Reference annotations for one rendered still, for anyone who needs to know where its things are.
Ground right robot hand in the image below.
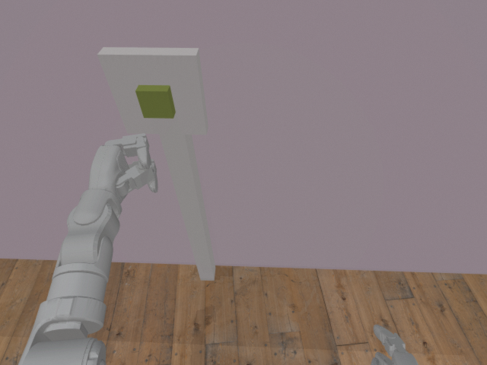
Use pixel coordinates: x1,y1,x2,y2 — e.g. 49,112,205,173
371,325,418,365

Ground left robot forearm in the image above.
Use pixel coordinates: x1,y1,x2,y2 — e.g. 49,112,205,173
18,189,122,365

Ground left robot hand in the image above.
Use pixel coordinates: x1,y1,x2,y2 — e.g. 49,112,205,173
88,133,158,204

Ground button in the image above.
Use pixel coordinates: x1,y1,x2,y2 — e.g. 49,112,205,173
135,85,176,119

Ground panel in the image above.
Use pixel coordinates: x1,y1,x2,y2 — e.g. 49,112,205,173
97,47,215,281

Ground left robot upper arm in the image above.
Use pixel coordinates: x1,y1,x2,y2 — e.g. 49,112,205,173
22,338,106,365

